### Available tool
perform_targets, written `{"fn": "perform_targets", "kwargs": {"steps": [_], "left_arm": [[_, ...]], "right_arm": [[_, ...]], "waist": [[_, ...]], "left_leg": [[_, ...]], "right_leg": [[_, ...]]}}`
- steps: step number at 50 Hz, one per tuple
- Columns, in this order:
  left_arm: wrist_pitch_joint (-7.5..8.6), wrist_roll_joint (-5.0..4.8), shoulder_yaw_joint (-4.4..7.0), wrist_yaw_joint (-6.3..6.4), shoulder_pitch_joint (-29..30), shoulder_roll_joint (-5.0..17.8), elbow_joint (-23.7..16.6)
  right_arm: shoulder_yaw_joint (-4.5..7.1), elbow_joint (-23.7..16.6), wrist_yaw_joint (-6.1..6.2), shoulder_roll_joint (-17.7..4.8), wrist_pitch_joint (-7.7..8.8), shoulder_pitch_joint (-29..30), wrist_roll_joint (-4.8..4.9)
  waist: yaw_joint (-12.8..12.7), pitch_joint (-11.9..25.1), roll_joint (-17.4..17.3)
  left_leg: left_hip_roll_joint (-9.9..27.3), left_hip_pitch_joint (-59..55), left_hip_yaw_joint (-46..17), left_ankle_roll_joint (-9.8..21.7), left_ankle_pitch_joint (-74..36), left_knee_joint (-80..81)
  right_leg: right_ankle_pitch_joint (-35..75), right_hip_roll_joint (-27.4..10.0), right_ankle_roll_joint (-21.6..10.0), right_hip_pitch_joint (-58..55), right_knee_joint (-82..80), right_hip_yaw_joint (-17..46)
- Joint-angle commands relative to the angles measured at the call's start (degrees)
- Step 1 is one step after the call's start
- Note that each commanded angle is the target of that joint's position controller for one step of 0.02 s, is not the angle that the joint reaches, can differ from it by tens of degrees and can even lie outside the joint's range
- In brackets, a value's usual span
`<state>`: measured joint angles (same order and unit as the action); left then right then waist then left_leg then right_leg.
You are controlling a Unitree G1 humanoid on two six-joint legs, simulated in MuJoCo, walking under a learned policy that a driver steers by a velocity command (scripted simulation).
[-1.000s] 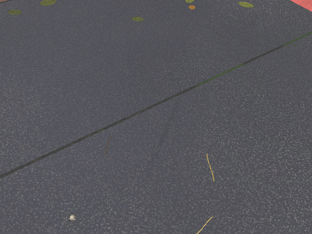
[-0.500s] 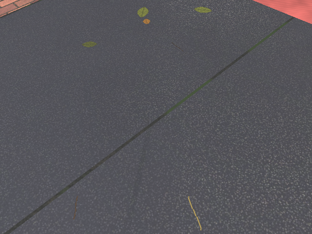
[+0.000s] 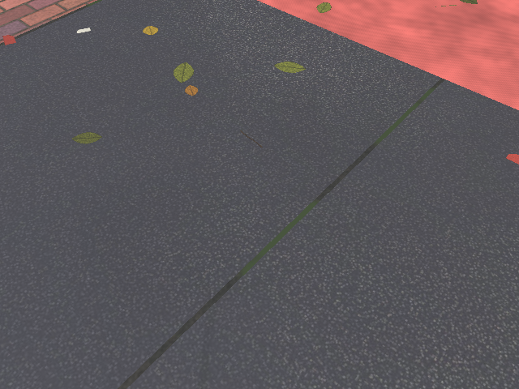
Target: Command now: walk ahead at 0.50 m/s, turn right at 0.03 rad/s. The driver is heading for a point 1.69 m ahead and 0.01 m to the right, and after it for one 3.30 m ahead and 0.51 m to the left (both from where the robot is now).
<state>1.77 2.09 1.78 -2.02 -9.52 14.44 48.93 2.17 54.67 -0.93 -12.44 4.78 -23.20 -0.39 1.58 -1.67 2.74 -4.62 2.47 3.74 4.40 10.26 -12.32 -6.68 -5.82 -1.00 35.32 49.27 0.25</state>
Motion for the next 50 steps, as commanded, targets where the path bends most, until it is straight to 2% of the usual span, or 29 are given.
{"fn": "perform_targets", "kwargs": {"steps": [1,4,7,9,10,11,12,13,14,15,17,18,20,26,29,33,35,36,37,38,39,40,41,42,43,45,46,48,50], "left_arm": [[0.72,-0.34,-0.27,-0.18,6.60,1.58,-4.79],[0.93,-0.52,-0.36,0.06,10.44,2.03,-6.00],[1.36,-0.46,0.05,0.39,10.63,3.12,-6.57],[1.97,-0.20,0.85,0.98,3.40,4.30,-4.30],[2.60,0.35,1.60,1.50,-5.60,5.53,-1.13],[3.10,1.70,2.82,2.25,-16.11,9.72,0.94],[2.64,1.75,4.38,2.30,-18.55,15.41,1.59],[1.93,-0.69,3.92,1.87,-14.91,12.11,1.15],[1.95,-1.11,2.99,1.71,-9.35,8.83,0.44],[2.37,-0.90,2.26,1.46,-6.69,5.94,0.39],[3.05,-1.24,1.45,1.80,-5.09,3.28,1.41],[3.50,-1.25,1.54,1.87,-6.10,3.93,2.03],[4.28,-1.76,1.76,1.85,-8.59,4.63,3.61],[4.06,-1.72,1.59,1.88,-14.11,4.63,6.45],[4.03,-1.53,1.50,2.00,-16.77,4.83,7.75],[3.67,-0.95,1.52,2.55,-19.48,5.22,9.62],[3.49,-0.71,1.71,2.90,-18.68,5.84,10.09],[3.45,-0.64,1.81,3.02,-17.57,6.27,10.10],[3.32,-0.60,1.95,3.05,-16.71,6.76,10.18],[3.08,-0.84,1.86,2.95,-15.69,6.58,10.09],[3.17,-1.36,1.24,2.81,-15.52,5.03,8.67],[3.16,-3.44,0.08,2.13,-22.55,-1.26,7.60],[3.03,-1.65,1.68,2.34,-18.73,4.85,8.18],[3.14,-1.50,2.02,2.17,-13.99,5.03,6.53],[3.41,-1.50,1.77,1.93,-11.45,3.97,6.08],[2.15,-0.28,1.63,1.50,-12.08,2.03,6.53],[1.45,0.00,1.54,1.15,-12.57,1.15,6.90],[0.67,0.12,1.51,0.66,-11.17,0.58,6.43],[0.23,0.13,1.51,0.42,-6.25,0.87,4.81]], "right_arm": [[1.53,-1.65,0.21,-7.92,0.88,-1.63,0.13],[1.53,-0.37,0.52,-8.24,0.68,-3.96,-0.22],[1.73,0.45,1.09,-9.01,0.29,-3.73,-0.65],[1.88,0.64,1.34,-9.69,-0.04,-2.19,-0.75],[1.64,0.65,1.30,-9.13,-0.27,-1.79,-0.56],[0.92,-1.25,1.21,-7.26,-0.15,-1.28,-0.11],[-0.16,-2.30,0.80,-1.55,-0.16,-8.10,1.66],[1.56,-1.41,1.28,-8.31,-0.60,-4.47,-0.16],[1.75,-2.60,0.97,-7.93,-0.36,-0.37,-0.21],[1.40,-2.92,0.68,-6.63,-0.12,1.77,-0.11],[1.25,-2.28,0.06,-5.22,-1.43,1.29,-1.38],[1.15,-2.06,-0.30,-4.46,-2.03,0.43,-1.59],[1.20,-2.53,-0.72,-4.25,-2.76,2.53,-1.85],[0.76,-6.64,-1.12,-3.88,-3.01,15.99,-1.37],[0.14,-8.29,-1.05,-3.18,-2.80,21.30,-1.12],[0.05,-10.20,-0.79,-3.90,-2.33,25.75,-1.06],[0.30,-10.41,-0.60,-4.46,-1.89,24.97,-1.04],[0.58,-9.79,-0.35,-4.88,-1.63,22.55,-1.05],[1.10,-8.16,0.06,-5.64,-1.30,17.41,-1.14],[1.82,-4.84,0.57,-6.61,-0.75,7.98,-1.54],[3.06,-2.23,1.26,-10.50,-0.24,-2.61,-2.88],[4.73,-1.63,1.26,-17.03,-0.42,-6.61,-3.38],[4.32,-2.12,0.76,-14.16,-1.28,-1.92,-0.77],[3.41,-3.20,0.66,-11.08,-1.31,4.84,-0.29],[2.44,-3.44,0.39,-7.38,-0.89,7.82,-0.53],[1.42,-1.99,0.70,-4.24,-0.11,8.78,-0.39],[1.25,-1.26,0.74,-3.98,0.35,7.54,-0.45],[1.52,0.17,0.78,-5.37,1.11,4.76,-0.14],[1.66,0.99,0.81,-6.30,1.28,2.79,-0.10]], "waist": [[0.53,-2.82,-6.53],[1.63,-2.99,-6.76],[0.60,-2.96,-7.17],[-2.99,0.61,-7.06],[-6.72,5.50,-5.00],[-10.41,12.78,-0.04],[-7.24,18.42,13.76],[-7.00,14.88,4.28],[-4.86,7.05,1.81],[-3.68,3.43,-0.26],[-0.74,1.07,0.81],[-0.22,1.70,2.32],[0.17,0.66,1.01],[-2.21,-2.92,0.07],[-3.72,-3.65,0.53],[-4.66,-4.60,0.94],[-3.54,-4.32,1.11],[-2.12,-3.13,1.37],[0.13,-0.40,1.48],[4.15,4.47,-0.31],[7.60,11.17,-4.11],[4.77,18.33,-17.93],[4.19,16.19,-9.86],[1.55,6.85,-7.33],[0.48,2.98,-4.41],[-2.68,0.08,-6.21],[-3.12,0.43,-6.50],[-3.63,0.13,-6.04],[-3.03,-1.58,-5.79]], "left_leg": [[13.75,2.59,-7.14,6.59,-16.18,6.01],[15.30,-1.62,-7.05,6.34,-20.23,4.05],[17.56,-5.99,-7.51,5.67,-26.88,0.35],[16.92,-6.70,-6.13,4.30,-39.50,-8.98],[14.43,-3.48,-3.83,3.16,-39.68,-19.50],[11.67,7.40,-1.60,1.88,-23.93,-35.56],[0.81,27.82,1.19,-0.51,16.11,-55.60],[2.89,32.92,-6.53,0.45,18.64,-60.35],[5.50,34.43,-7.19,0.84,13.58,-59.72],[7.43,32.79,-7.01,0.70,9.87,-56.70],[9.58,27.97,-6.28,-0.37,6.73,-52.03],[9.36,26.29,-5.68,-1.00,6.37,-51.32],[9.91,28.18,-4.78,-2.08,4.66,-49.58],[11.26,35.80,-2.21,-4.24,-6.05,-36.44],[9.98,34.51,-0.61,-3.83,-9.28,-28.93],[8.54,34.19,0.07,-1.80,-7.58,-23.02],[7.39,31.41,0.49,-0.11,-3.94,-20.69],[5.96,27.13,1.17,0.92,-1.76,-19.41],[4.01,20.46,1.96,2.03,-0.28,-17.93],[2.64,9.01,2.68,3.47,-2.72,-14.25],[11.68,-6.58,-7.13,6.34,0.34,-13.65],[29.04,-22.50,-36.23,14.73,4.88,-7.88],[27.56,-17.97,-41.68,14.27,7.90,-2.94],[25.68,-9.49,-31.46,12.45,7.91,-2.39],[23.09,-2.66,-25.49,10.82,3.10,-0.21],[18.30,5.32,-16.59,7.27,-3.75,2.30],[17.54,6.41,-14.80,6.98,-6.33,2.84],[16.90,6.53,-12.37,7.64,-10.00,4.01],[16.48,5.83,-10.85,7.85,-9.28,5.86]], "right_leg": [[5.58,1.00,0.65,-0.76,-8.53,-3.01],[5.73,2.21,-0.29,-2.00,-13.74,-3.76],[0.70,3.36,-2.45,-4.36,-17.11,-3.62],[-2.80,6.31,-4.52,-14.37,-20.77,-4.68],[-1.07,7.03,-6.14,-25.99,-24.00,-4.83],[-5.10,-3.94,-9.33,-40.93,-24.66,6.89],[-8.59,-19.18,-16.93,-54.26,-30.65,33.93],[-10.27,-17.01,-16.10,-49.86,-33.00,35.90],[-8.37,-14.69,-14.59,-42.49,-33.74,26.63],[-2.61,-11.96,-13.08,-36.24,-35.87,20.75],[2.03,-7.02,-9.66,-29.29,-38.93,12.59],[5.18,-7.28,-10.40,-28.15,-39.46,11.57],[8.27,-6.54,-11.13,-28.03,-40.95,9.10],[10.63,-4.45,-10.66,-31.18,-43.67,4.43],[14.43,-4.35,-10.31,-33.46,-43.17,2.77],[20.00,-6.48,-10.26,-39.87,-40.63,2.47],[26.47,-7.45,-9.63,-42.12,-37.59,1.99],[33.85,-7.35,-8.92,-42.23,-34.22,1.19],[41.10,-6.75,-8.17,-41.98,-27.98,0.39],[41.69,-4.45,-7.02,-39.10,-17.29,-1.68],[26.30,-1.78,-5.84,-27.83,-1.74,-3.41],[-14.49,9.53,-3.03,-6.49,20.94,-5.87],[-21.41,8.71,-4.06,-0.96,26.37,2.87],[-16.54,5.39,-4.48,1.35,25.94,3.14],[-12.63,3.34,-4.49,-0.21,22.56,3.00],[-9.95,1.00,-3.53,-5.71,16.70,2.51],[-9.31,1.03,-3.05,-7.40,15.67,1.98],[-7.66,0.67,-2.10,-6.01,13.65,0.81],[-3.90,-0.43,-1.03,-1.83,9.98,-0.13]]}}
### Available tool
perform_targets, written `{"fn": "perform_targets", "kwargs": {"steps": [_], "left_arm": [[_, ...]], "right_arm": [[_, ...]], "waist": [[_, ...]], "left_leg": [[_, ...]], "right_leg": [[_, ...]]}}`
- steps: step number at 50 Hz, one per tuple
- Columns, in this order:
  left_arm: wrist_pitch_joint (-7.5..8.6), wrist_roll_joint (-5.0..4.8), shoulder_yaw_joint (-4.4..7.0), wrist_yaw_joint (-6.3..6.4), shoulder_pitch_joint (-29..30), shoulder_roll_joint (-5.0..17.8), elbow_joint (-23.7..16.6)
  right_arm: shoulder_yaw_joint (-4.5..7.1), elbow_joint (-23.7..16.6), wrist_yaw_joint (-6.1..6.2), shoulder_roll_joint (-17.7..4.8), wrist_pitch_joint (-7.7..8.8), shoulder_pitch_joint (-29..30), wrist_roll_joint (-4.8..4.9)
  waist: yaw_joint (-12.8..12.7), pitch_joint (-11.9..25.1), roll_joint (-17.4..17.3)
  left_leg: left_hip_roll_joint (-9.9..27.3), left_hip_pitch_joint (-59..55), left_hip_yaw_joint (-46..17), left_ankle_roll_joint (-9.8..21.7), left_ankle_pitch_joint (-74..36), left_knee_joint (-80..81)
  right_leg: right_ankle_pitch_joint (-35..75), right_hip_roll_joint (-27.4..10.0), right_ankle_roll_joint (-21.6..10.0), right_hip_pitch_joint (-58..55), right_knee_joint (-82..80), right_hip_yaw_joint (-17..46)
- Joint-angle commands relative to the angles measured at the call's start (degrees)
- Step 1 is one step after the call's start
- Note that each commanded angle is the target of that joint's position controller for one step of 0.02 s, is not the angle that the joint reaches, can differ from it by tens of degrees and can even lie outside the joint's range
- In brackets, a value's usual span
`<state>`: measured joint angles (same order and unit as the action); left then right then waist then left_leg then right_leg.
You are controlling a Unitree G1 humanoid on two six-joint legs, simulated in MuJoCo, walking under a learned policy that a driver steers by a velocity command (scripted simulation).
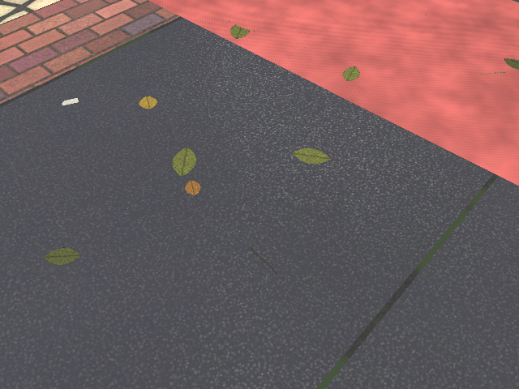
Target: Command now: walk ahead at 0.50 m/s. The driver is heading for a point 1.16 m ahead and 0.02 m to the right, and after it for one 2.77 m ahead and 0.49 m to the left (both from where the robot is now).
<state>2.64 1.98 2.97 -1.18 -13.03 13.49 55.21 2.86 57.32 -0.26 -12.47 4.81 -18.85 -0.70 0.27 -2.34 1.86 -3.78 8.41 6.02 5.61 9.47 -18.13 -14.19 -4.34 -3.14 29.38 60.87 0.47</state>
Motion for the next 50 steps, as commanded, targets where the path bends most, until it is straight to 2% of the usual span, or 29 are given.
{"fn": "perform_targets", "kwargs": {"steps": [1,7,10,12,14,15,16,17,18,19,20,21,22,23,24,26,28,32,35,39,42,43,44,45,46,47,48,49,50], "left_arm": [[-0.74,0.15,0.31,-0.48,-0.06,2.01,-2.35],[-0.36,-0.59,-0.60,-0.62,12.02,0.96,-6.31],[-0.06,-0.63,-0.71,-0.46,15.76,1.37,-7.82],[0.31,-0.64,-0.52,-0.37,16.52,1.96,-8.61],[0.85,-0.66,-0.09,-0.07,13.58,2.67,-8.15],[1.19,-0.58,0.42,0.30,8.69,3.40,-6.64],[1.74,-0.22,1.13,0.78,-0.58,4.31,-3.45],[2.29,1.10,2.36,1.45,-11.16,7.97,-0.76],[2.10,1.79,4.13,1.60,-16.78,14.60,-0.06],[1.16,-0.53,3.70,1.14,-12.26,12.17,-0.46],[1.08,-1.22,2.86,1.00,-5.30,9.45,-1.61],[1.50,-1.06,1.88,0.75,-2.05,5.72,-2.00],[1.93,-1.07,1.32,0.87,-1.05,3.88,-1.52],[2.28,-1.29,0.77,1.10,-0.92,2.26,-0.67],[2.71,-1.21,0.57,1.20,-2.10,1.97,0.04],[3.47,-1.46,0.80,1.29,-5.05,3.43,1.36],[3.66,-1.46,0.97,1.31,-6.96,4.58,1.98],[3.38,-1.42,0.53,1.30,-10.74,4.06,2.89],[3.39,-1.33,0.43,1.41,-13.67,4.29,3.81],[3.05,-0.75,0.46,1.95,-16.56,4.58,5.28],[2.81,-0.41,0.83,2.42,-14.79,5.68,5.55],[2.72,-0.36,0.99,2.46,-13.87,6.22,5.53],[2.48,-0.61,0.98,2.32,-12.74,6.25,5.41],[2.51,-1.06,0.47,2.14,-12.44,4.99,4.31],[2.53,-3.41,-0.68,1.42,-17.99,-0.54,2.58],[2.45,-1.90,0.65,1.41,-16.44,3.72,3.25],[2.28,-1.42,1.13,1.35,-11.59,4.45,1.89],[2.56,-1.26,0.86,1.06,-8.57,3.51,1.22],[2.24,-0.98,0.87,0.91,-7.78,2.34,1.28]], "right_arm": [[0.89,-1.29,0.15,-6.15,1.19,-2.63,0.22],[0.48,0.68,0.33,-5.84,1.01,-8.16,0.10],[0.44,1.89,0.71,-5.88,0.76,-10.62,-0.33],[0.61,2.44,1.08,-6.36,0.53,-10.75,-0.65],[0.84,2.50,1.38,-7.08,0.38,-9.04,-0.84],[0.99,2.50,1.41,-7.57,0.27,-8.16,-0.87],[0.91,2.38,1.27,-7.47,0.03,-7.08,-0.61],[0.35,0.99,1.08,-6.10,0.12,-6.65,-0.09],[-0.81,-0.50,0.32,-0.18,0.15,-12.99,2.28],[0.76,0.10,0.57,-5.83,0.03,-9.64,0.62],[1.13,-1.50,0.45,-6.09,0.09,-4.95,0.32],[0.91,-1.95,0.22,-5.13,0.37,-2.47,0.25],[0.96,-1.78,0.09,-4.14,-0.05,-1.90,-0.23],[0.80,-1.57,-0.22,-3.22,-0.87,-2.94,-1.09],[0.71,-1.20,-0.60,-2.32,-1.58,-3.60,-1.39],[0.75,-1.77,-1.08,-1.95,-2.45,-2.15,-1.61],[0.76,-3.46,-1.30,-2.36,-2.98,2.70,-1.60],[0.42,-6.70,-1.46,-2.53,-2.94,12.26,-0.98],[-0.17,-8.40,-1.45,-1.80,-2.71,17.45,-0.65],[-0.25,-10.45,-1.27,-2.53,-2.21,21.95,-0.61],[0.27,-10.42,-0.94,-3.52,-1.45,19.31,-0.59],[0.76,-9.03,-0.58,-4.24,-1.13,14.71,-0.67],[1.43,-5.96,-0.13,-5.04,-0.60,5.77,-0.98],[2.60,-3.00,0.50,-8.31,-0.02,-4.79,-2.18],[4.31,-2.40,0.69,-15.04,-0.02,-11.11,-3.18],[4.11,-2.60,0.09,-13.78,-0.93,-7.19,-0.95],[3.30,-3.65,-0.06,-10.98,-1.14,-0.16,-0.05],[2.19,-4.29,-0.32,-6.88,-0.80,3.65,-0.05],[1.56,-4.00,-0.25,-4.86,-0.41,5.13,-0.12]], "waist": [[-1.15,-1.75,-4.91],[1.99,-3.32,-5.31],[3.08,-3.89,-5.68],[2.69,-4.16,-5.90],[0.65,-2.84,-6.29],[-1.51,-0.34,-6.48],[-5.49,4.30,-4.75],[-9.04,10.93,-1.39],[-7.20,19.00,12.23],[-6.35,17.51,5.02],[-3.61,8.27,2.58],[-2.44,4.14,-0.04],[-0.80,1.56,0.32],[0.84,0.80,1.55],[1.37,1.09,1.91],[1.89,0.78,1.50],[1.38,-0.86,1.18],[-0.77,-2.96,0.96],[-2.36,-3.28,1.44],[-3.47,-4.15,1.92],[-1.16,-3.00,2.35],[0.89,-0.61,2.60],[4.80,3.81,1.01],[8.30,10.22,-1.84],[6.98,18.18,-14.65],[5.78,18.20,-10.74],[2.88,8.75,-6.95],[1.88,3.73,-3.85],[0.20,1.05,-4.09]], "left_leg": [[15.32,-0.85,-12.57,6.57,-8.52,12.32],[14.02,-5.92,-8.65,5.52,-15.81,12.00],[15.39,-10.93,-8.19,5.74,-20.15,10.14],[16.78,-14.03,-8.21,5.56,-24.31,8.10],[17.16,-15.08,-7.09,4.50,-34.99,3.20],[16.68,-14.84,-6.34,3.76,-42.46,-2.59],[14.52,-12.23,-4.33,2.62,-43.83,-13.01],[12.03,-1.51,-2.71,1.41,-30.16,-27.84],[1.42,19.83,0.48,-1.68,7.00,-51.28],[1.06,25.64,-8.31,-0.66,18.77,-57.29],[4.44,28.26,-9.15,-0.21,14.05,-57.12],[6.45,26.86,-9.07,-0.21,10.08,-53.91],[7.93,24.50,-8.83,-0.46,8.23,-50.56],[8.86,21.49,-8.66,-1.15,7.13,-47.87],[8.84,19.79,-8.16,-1.69,6.53,-46.81],[9.18,21.06,-6.98,-2.70,4.88,-44.91],[10.26,25.09,-6.12,-3.80,1.29,-41.44],[10.67,29.46,-4.51,-5.23,-5.39,-30.50],[9.26,28.27,-2.83,-4.93,-8.55,-22.88],[7.84,28.44,-2.07,-3.05,-6.89,-17.14],[5.56,22.24,-1.13,-0.39,-1.14,-13.51],[3.64,16.01,-0.30,0.71,0.58,-12.22],[1.86,5.43,0.78,2.05,-1.66,-8.35],[8.11,-10.03,-6.12,4.54,-0.29,-8.01],[25.79,-26.80,-33.65,11.80,6.44,-3.36],[27.18,-24.21,-44.61,12.74,6.99,3.19],[25.16,-15.93,-34.63,10.92,9.86,3.37],[22.60,-8.14,-28.16,9.26,6.86,5.79],[19.66,-3.25,-22.89,6.99,3.80,7.53]], "right_leg": [[5.56,-2.33,1.62,6.10,-3.98,-0.77],[13.70,-0.85,2.33,6.88,-20.44,-3.74],[13.02,0.30,1.19,6.96,-24.84,-4.50],[10.09,0.92,-0.16,6.22,-27.04,-4.46],[5.82,2.91,-2.07,0.38,-29.55,-5.34],[4.24,4.83,-3.19,-6.05,-31.00,-6.12],[6.57,6.40,-4.62,-17.16,-34.87,-7.02],[4.03,-1.55,-7.41,-32.60,-35.36,1.70],[-1.43,-19.29,-15.82,-49.67,-40.31,30.29],[-2.89,-18.65,-15.43,-45.68,-45.56,37.09],[-3.00,-16.60,-13.60,-37.33,-46.02,26.95],[1.42,-14.06,-11.96,-30.30,-48.22,21.01],[5.15,-11.31,-9.81,-25.48,-49.67,15.96],[7.63,-9.11,-8.24,-21.84,-50.88,12.12],[9.93,-8.30,-7.97,-20.68,-51.42,10.27],[13.74,-7.59,-8.59,-20.46,-52.52,7.98],[13.09,-7.32,-9.00,-20.99,-54.37,6.65],[15.93,-6.11,-8.61,-24.07,-55.54,4.19],[20.21,-5.93,-8.24,-27.04,-54.94,2.41],[26.25,-7.98,-8.37,-33.87,-52.31,1.86],[39.04,-9.06,-7.13,-36.39,-46.35,0.60],[46.74,-8.63,-6.37,-36.11,-40.81,-0.18],[49.03,-6.60,-5.27,-33.97,-30.67,-2.08],[37.06,-4.07,-4.09,-23.89,-16.56,-3.65],[4.44,5.69,-1.01,-3.49,6.46,-7.24],[-14.46,7.81,-1.89,3.14,13.80,1.27],[-9.92,3.95,-2.40,6.53,14.87,2.61],[-5.53,1.79,-2.39,5.67,11.68,2.48],[-3.21,0.12,-2.20,3.52,8.08,2.13]]}}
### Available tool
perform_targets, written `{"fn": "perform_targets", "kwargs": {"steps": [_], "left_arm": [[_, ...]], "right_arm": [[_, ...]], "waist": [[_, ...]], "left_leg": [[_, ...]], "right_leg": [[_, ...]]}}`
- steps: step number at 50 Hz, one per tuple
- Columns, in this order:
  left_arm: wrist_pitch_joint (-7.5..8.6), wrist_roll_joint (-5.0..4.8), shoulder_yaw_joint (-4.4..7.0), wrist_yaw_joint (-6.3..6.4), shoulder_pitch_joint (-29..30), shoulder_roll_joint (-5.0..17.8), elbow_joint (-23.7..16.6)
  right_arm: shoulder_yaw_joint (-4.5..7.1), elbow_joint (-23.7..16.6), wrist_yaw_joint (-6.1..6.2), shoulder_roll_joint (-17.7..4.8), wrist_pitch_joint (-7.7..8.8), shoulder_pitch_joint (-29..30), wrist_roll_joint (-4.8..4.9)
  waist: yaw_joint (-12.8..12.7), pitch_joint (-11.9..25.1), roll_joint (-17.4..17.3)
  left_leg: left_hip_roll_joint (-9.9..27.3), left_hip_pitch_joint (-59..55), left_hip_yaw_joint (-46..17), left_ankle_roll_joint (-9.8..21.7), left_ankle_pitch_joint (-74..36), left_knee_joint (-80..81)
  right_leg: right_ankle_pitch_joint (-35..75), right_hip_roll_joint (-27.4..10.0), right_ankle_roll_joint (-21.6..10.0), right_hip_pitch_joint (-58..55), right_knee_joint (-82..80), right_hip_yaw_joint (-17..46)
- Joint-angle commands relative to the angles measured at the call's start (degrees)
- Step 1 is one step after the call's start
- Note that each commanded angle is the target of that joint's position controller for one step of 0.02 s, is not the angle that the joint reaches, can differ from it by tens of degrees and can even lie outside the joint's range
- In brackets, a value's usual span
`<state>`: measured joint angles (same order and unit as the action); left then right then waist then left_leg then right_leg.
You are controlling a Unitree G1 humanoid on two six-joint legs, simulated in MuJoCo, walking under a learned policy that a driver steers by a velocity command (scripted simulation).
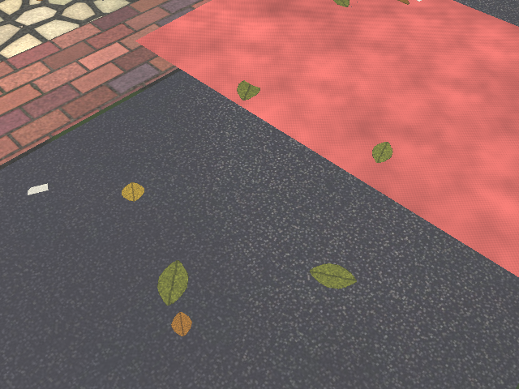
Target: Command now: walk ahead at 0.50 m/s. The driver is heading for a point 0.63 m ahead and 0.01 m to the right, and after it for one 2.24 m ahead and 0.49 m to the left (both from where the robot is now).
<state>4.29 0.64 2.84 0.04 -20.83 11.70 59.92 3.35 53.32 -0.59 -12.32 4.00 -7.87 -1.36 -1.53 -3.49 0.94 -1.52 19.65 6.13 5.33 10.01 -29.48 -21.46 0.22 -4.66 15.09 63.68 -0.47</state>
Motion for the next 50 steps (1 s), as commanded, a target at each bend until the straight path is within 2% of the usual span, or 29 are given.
{"fn": "perform_targets", "kwargs": {"steps": [1,2,4,7,12,17,19,20,21,22,23,24,25,26,27,28,29,30,32,34,37,41,45,46,48,49,50], "left_arm": [[-0.17,1.22,0.89,-0.57,-0.84,3.43,-3.27],[-0.90,1.53,0.79,-0.94,-1.70,2.57,-2.85],[-1.76,1.64,0.84,-1.36,-0.23,2.37,-3.52],[-2.39,1.52,0.84,-1.60,7.20,3.02,-6.16],[-2.08,0.78,0.05,-1.80,17.79,2.25,-9.88],[-1.50,0.66,-0.24,-1.61,23.94,2.81,-12.55],[-1.00,0.62,0.01,-1.48,23.26,3.46,-12.94],[-0.71,0.60,0.29,-1.26,20.91,3.90,-12.42],[-0.38,0.66,0.81,-0.87,15.93,4.71,-10.90],[0.16,0.99,1.52,-0.38,6.62,5.67,-7.72],[0.70,2.33,2.73,0.27,-3.85,9.26,-5.08],[0.55,3.10,4.49,0.36,-9.35,15.95,-4.46],[-0.44,0.83,4.02,-0.13,-4.53,13.55,-4.93],[-0.51,0.12,3.18,-0.26,2.55,10.86,-6.10],[-0.10,0.28,2.15,-0.51,5.76,7.07,-6.49],[0.33,0.28,1.56,-0.38,6.68,5.19,-5.97],[0.67,0.06,0.96,-0.13,6.77,3.47,-5.09],[1.10,0.12,0.77,-0.01,5.48,3.30,-4.38],[1.85,-0.09,0.99,0.11,2.54,4.86,-3.14],[2.04,-0.10,1.16,0.12,0.70,6.11,-2.63],[1.87,-0.01,0.88,0.11,-2.04,5.93,-2.11],[2.13,0.34,0.68,0.42,-5.22,5.80,-1.25],[2.01,0.76,0.55,1.24,-7.51,5.61,-0.08],[1.93,0.85,0.63,1.47,-7.37,5.94,0.04],[1.71,0.94,0.92,1.91,-5.96,7.32,-0.19],[1.40,1.05,1.17,2.06,-5.32,8.25,-0.36],[0.89,1.08,1.38,2.04,-4.69,9.00,-0.70]], "right_arm": [[0.50,0.80,0.34,-3.40,0.76,-5.71,0.77],[0.24,1.48,0.47,-2.99,1.18,-6.83,0.67],[0.45,2.85,0.60,-4.46,1.95,-10.17,0.75],[0.50,3.77,0.64,-5.51,2.10,-13.36,0.83],[0.02,4.96,0.76,-5.13,1.96,-18.00,0.77],[0.04,6.85,1.42,-5.52,1.64,-22.04,0.15],[0.27,7.12,1.78,-6.18,1.45,-21.26,-0.14],[0.40,7.03,1.90,-6.63,1.41,-20.11,-0.23],[0.57,7.01,1.92,-7.17,1.31,-19.26,-0.30],[0.53,6.84,1.77,-7.17,1.06,-18.13,-0.04],[-0.01,5.48,1.55,-5.85,1.13,-17.77,0.54],[-1.13,4.00,0.72,-0.04,1.14,-24.25,3.04],[0.38,4.52,0.88,-5.48,1.07,-20.86,1.38],[0.72,2.82,0.78,-5.76,1.09,-15.94,1.03],[0.50,2.31,0.57,-4.87,1.37,-13.34,0.93],[0.56,2.46,0.44,-3.85,0.94,-12.81,0.42],[0.40,2.64,0.13,-2.88,0.10,-13.89,-0.44],[0.31,3.01,-0.24,-1.97,-0.63,-14.68,-0.75],[0.32,2.41,-0.70,-1.65,-1.54,-13.27,-0.98],[0.32,0.65,-0.92,-2.14,-2.08,-8.37,-0.97],[0.14,-1.77,-1.10,-2.55,-2.19,-1.24,-0.39],[-0.71,-3.88,-1.33,-1.42,-1.92,5.20,0.32],[-0.87,-6.02,-1.46,-1.77,-1.53,9.36,-0.04],[-0.78,-6.36,-1.50,-1.93,-1.37,9.44,-0.14],[-0.29,-6.12,-1.30,-2.63,-1.15,6.96,-0.33],[0.21,-5.26,-1.08,-3.45,-1.03,3.40,-0.44],[0.92,-3.38,-0.92,-4.46,-0.77,-2.95,-0.54]], "waist": [[0.41,1.19,-4.52],[-0.20,1.60,-4.94],[-0.59,1.54,-4.44],[0.49,-0.68,-4.02],[3.10,-2.15,-4.22],[4.72,-3.05,-4.77],[3.60,-2.78,-4.96],[2.19,-1.62,-5.27],[0.03,0.98,-5.56],[-3.99,5.66,-3.89],[-7.48,12.26,-0.66],[-5.52,20.43,12.95],[-4.50,19.16,5.99],[-1.83,9.70,3.40],[-0.72,5.42,0.54],[0.96,2.76,0.85],[2.65,1.94,2.09],[3.18,2.26,2.67],[3.70,1.89,2.29],[3.19,0.30,1.97],[1.64,-1.34,1.92],[-0.34,-2.33,2.34],[-1.21,-3.49,2.32],[-0.89,-3.45,2.41],[0.87,-1.49,3.36],[2.47,0.92,4.07],[4.97,4.59,4.05]], "left_leg": [[15.09,-10.79,-18.99,5.68,-0.29,20.04],[14.10,-9.62,-16.63,5.34,-3.10,20.53],[13.38,-9.78,-14.22,6.06,-8.55,21.30],[12.76,-11.69,-12.26,6.44,-9.33,23.47],[11.42,-16.01,-8.99,5.69,-15.85,23.50],[13.74,-24.46,-8.16,6.01,-23.68,20.61],[14.81,-26.92,-7.65,5.48,-30.41,17.54],[14.79,-27.04,-6.86,4.79,-37.85,14.26],[14.35,-26.82,-6.18,4.06,-45.26,8.36],[12.27,-24.28,-4.27,2.93,-46.29,-2.11],[9.84,-13.39,-2.77,1.79,-32.21,-16.98],[-0.92,8.11,0.34,-1.28,5.30,-40.84],[-1.44,14.12,-8.51,-0.27,17.96,-46.96],[2.04,17.02,-9.26,0.14,13.28,-46.73],[4.08,15.73,-9.18,0.14,9.32,-43.44],[5.59,13.37,-8.96,-0.10,7.49,-39.98],[6.57,10.35,-8.80,-0.78,6.39,-37.16],[6.59,8.61,-8.30,-1.33,5.83,-35.96],[6.95,9.89,-7.08,-2.38,4.31,-33.99],[8.07,13.99,-6.18,-3.50,0.73,-30.41],[8.57,18.40,-5.17,-4.65,-4.58,-22.60],[6.40,17.25,-4.03,-3.57,-9.95,-12.52],[4.87,17.23,-2.12,-0.90,-8.57,-6.70],[4.32,16.44,-1.43,0.00,-6.79,-5.55],[1.40,11.34,1.08,2.24,-1.83,-4.13],[-0.75,7.08,2.37,3.58,1.06,-3.81],[-3.00,0.38,3.25,5.05,1.80,-1.75]], "right_leg": [[5.29,-5.48,0.01,14.97,2.42,2.88],[6.09,-5.57,0.57,13.17,1.39,2.39],[7.92,-5.82,1.58,14.48,-0.29,1.22],[13.39,-7.21,3.18,20.81,-5.99,0.00],[20.50,-6.06,4.10,22.18,-20.58,-2.43],[19.34,-4.04,1.93,21.90,-28.76,-3.75],[15.54,-2.95,0.23,19.37,-31.07,-4.04],[13.25,-1.51,-0.83,15.19,-32.32,-4.69],[11.52,0.45,-1.97,8.76,-33.60,-5.46],[14.01,2.00,-3.40,-2.31,-37.46,-6.33],[11.79,-5.88,-6.14,-17.92,-37.85,2.26],[6.49,-23.77,-14.72,-35.21,-42.74,31.10],[4.84,-23.18,-14.28,-31.45,-48.33,38.44],[4.31,-21.24,-12.38,-22.95,-48.78,28.12],[8.60,-18.74,-10.69,-15.82,-51.00,22.11],[12.39,-15.99,-8.49,-10.91,-52.43,16.98],[14.86,-13.65,-6.79,-7.19,-53.64,12.96],[17.18,-12.90,-6.52,-6.02,-54.15,11.14],[21.11,-12.13,-7.14,-5.75,-55.22,8.79],[20.63,-11.84,-7.53,-6.38,-57.07,7.43],[22.40,-11.08,-7.11,-9.23,-58.33,5.01],[26.74,-11.05,-5.56,-12.67,-58.65,-0.42],[33.74,-13.31,-4.86,-19.55,-56.14,-4.18],[37.44,-13.86,-4.54,-21.12,-54.47,-5.08],[54.31,-14.35,-3.61,-23.25,-47.60,-7.35],[62.84,-14.42,-3.24,-23.92,-41.16,-8.38],[65.88,-13.95,-2.70,-23.29,-31.54,-9.52]]}}
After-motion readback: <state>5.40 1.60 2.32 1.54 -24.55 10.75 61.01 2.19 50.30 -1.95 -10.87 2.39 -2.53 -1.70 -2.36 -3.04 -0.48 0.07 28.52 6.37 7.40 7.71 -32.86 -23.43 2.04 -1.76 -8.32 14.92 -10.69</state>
